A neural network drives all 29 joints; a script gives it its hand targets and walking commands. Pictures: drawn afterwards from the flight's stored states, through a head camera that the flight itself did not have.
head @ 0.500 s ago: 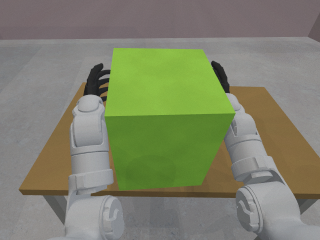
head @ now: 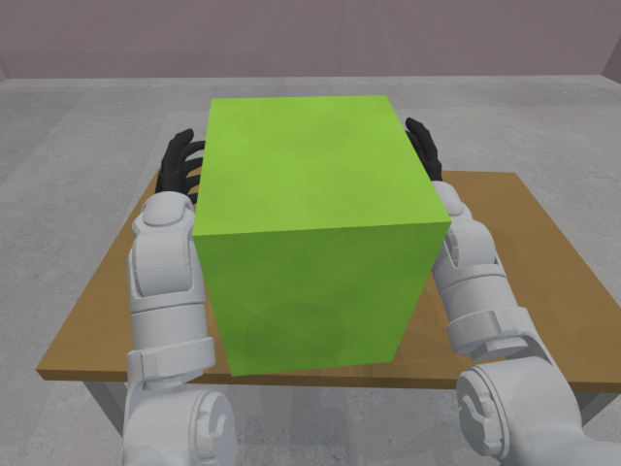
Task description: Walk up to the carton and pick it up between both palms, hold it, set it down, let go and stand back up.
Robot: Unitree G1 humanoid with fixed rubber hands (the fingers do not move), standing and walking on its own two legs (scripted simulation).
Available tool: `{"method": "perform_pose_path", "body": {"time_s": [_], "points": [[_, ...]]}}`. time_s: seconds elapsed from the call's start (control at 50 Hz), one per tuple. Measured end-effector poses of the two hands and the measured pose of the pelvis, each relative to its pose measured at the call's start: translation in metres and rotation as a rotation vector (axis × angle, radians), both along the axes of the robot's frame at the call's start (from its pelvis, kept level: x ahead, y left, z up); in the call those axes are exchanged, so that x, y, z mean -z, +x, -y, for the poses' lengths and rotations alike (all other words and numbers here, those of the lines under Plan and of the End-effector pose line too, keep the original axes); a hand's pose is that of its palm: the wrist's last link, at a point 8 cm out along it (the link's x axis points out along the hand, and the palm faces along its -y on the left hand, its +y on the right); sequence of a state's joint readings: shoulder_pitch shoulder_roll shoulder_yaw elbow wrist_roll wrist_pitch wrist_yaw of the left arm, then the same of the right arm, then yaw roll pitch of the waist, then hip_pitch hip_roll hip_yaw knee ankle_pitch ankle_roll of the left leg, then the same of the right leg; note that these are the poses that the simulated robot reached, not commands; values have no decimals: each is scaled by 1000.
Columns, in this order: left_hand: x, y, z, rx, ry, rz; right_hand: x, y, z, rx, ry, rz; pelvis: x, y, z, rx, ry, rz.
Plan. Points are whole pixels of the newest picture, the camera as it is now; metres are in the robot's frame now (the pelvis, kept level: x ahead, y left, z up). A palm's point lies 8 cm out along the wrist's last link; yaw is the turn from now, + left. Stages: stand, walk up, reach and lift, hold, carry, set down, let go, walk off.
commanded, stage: hold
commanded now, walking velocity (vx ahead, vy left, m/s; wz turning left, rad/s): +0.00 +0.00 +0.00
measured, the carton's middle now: (307, 238) +0.33 +0.00 +0.18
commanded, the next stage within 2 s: none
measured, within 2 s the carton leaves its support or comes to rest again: neither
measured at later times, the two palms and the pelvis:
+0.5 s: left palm (180, 189) +0.36 +0.15 +0.23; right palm (425, 183) +0.37 -0.15 +0.23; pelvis +0.00 +0.00 +0.00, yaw -1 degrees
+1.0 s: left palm (176, 195) +0.36 +0.15 +0.22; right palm (421, 188) +0.37 -0.14 +0.22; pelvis +0.00 +0.00 +0.00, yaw -1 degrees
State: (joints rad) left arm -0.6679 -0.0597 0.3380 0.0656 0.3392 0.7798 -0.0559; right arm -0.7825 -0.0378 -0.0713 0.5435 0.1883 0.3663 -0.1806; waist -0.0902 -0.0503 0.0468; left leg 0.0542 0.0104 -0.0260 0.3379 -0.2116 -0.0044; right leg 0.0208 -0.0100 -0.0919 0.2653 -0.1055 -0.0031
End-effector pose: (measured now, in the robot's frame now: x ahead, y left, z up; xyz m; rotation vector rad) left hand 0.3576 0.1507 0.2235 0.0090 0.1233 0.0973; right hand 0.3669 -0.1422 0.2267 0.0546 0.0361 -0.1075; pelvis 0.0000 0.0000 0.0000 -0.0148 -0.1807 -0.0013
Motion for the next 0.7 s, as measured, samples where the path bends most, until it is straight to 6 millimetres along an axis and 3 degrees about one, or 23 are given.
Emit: {"method": "perform_pose_path", "body": {"time_s": [0.38,0.7], "points": [[-2,3,3,10,19,-16,5,0,3,10,-1,-16,0,-6,-1,12,5,-7],[0,3,3,10,8,-7,3,1,3,5,-13,-5,0,2,1,4,-1,9]]}}
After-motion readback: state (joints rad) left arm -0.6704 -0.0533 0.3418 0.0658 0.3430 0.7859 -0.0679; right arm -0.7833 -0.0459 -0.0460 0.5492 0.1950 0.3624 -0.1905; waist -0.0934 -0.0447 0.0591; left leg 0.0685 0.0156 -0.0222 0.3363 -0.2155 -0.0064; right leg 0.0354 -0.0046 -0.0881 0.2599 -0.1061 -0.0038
